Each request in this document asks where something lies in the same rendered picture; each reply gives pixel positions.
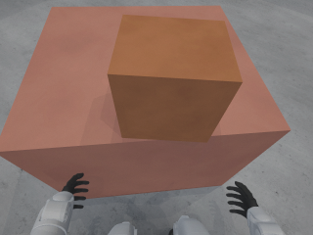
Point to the robot right thigh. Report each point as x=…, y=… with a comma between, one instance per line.
x=189, y=226

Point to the carton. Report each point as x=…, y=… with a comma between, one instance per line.
x=172, y=79

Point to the robot thigh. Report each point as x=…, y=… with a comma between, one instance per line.
x=123, y=229
x=189, y=226

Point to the robot left thigh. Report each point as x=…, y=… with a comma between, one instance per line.
x=123, y=229

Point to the left robot forearm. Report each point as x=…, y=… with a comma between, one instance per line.
x=54, y=218

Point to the left robot hand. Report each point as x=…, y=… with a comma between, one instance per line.
x=73, y=183

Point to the right robot hand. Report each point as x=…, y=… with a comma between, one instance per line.
x=246, y=197

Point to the pedestal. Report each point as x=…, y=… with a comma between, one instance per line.
x=63, y=120

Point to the right robot forearm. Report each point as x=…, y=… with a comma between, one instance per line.
x=260, y=222

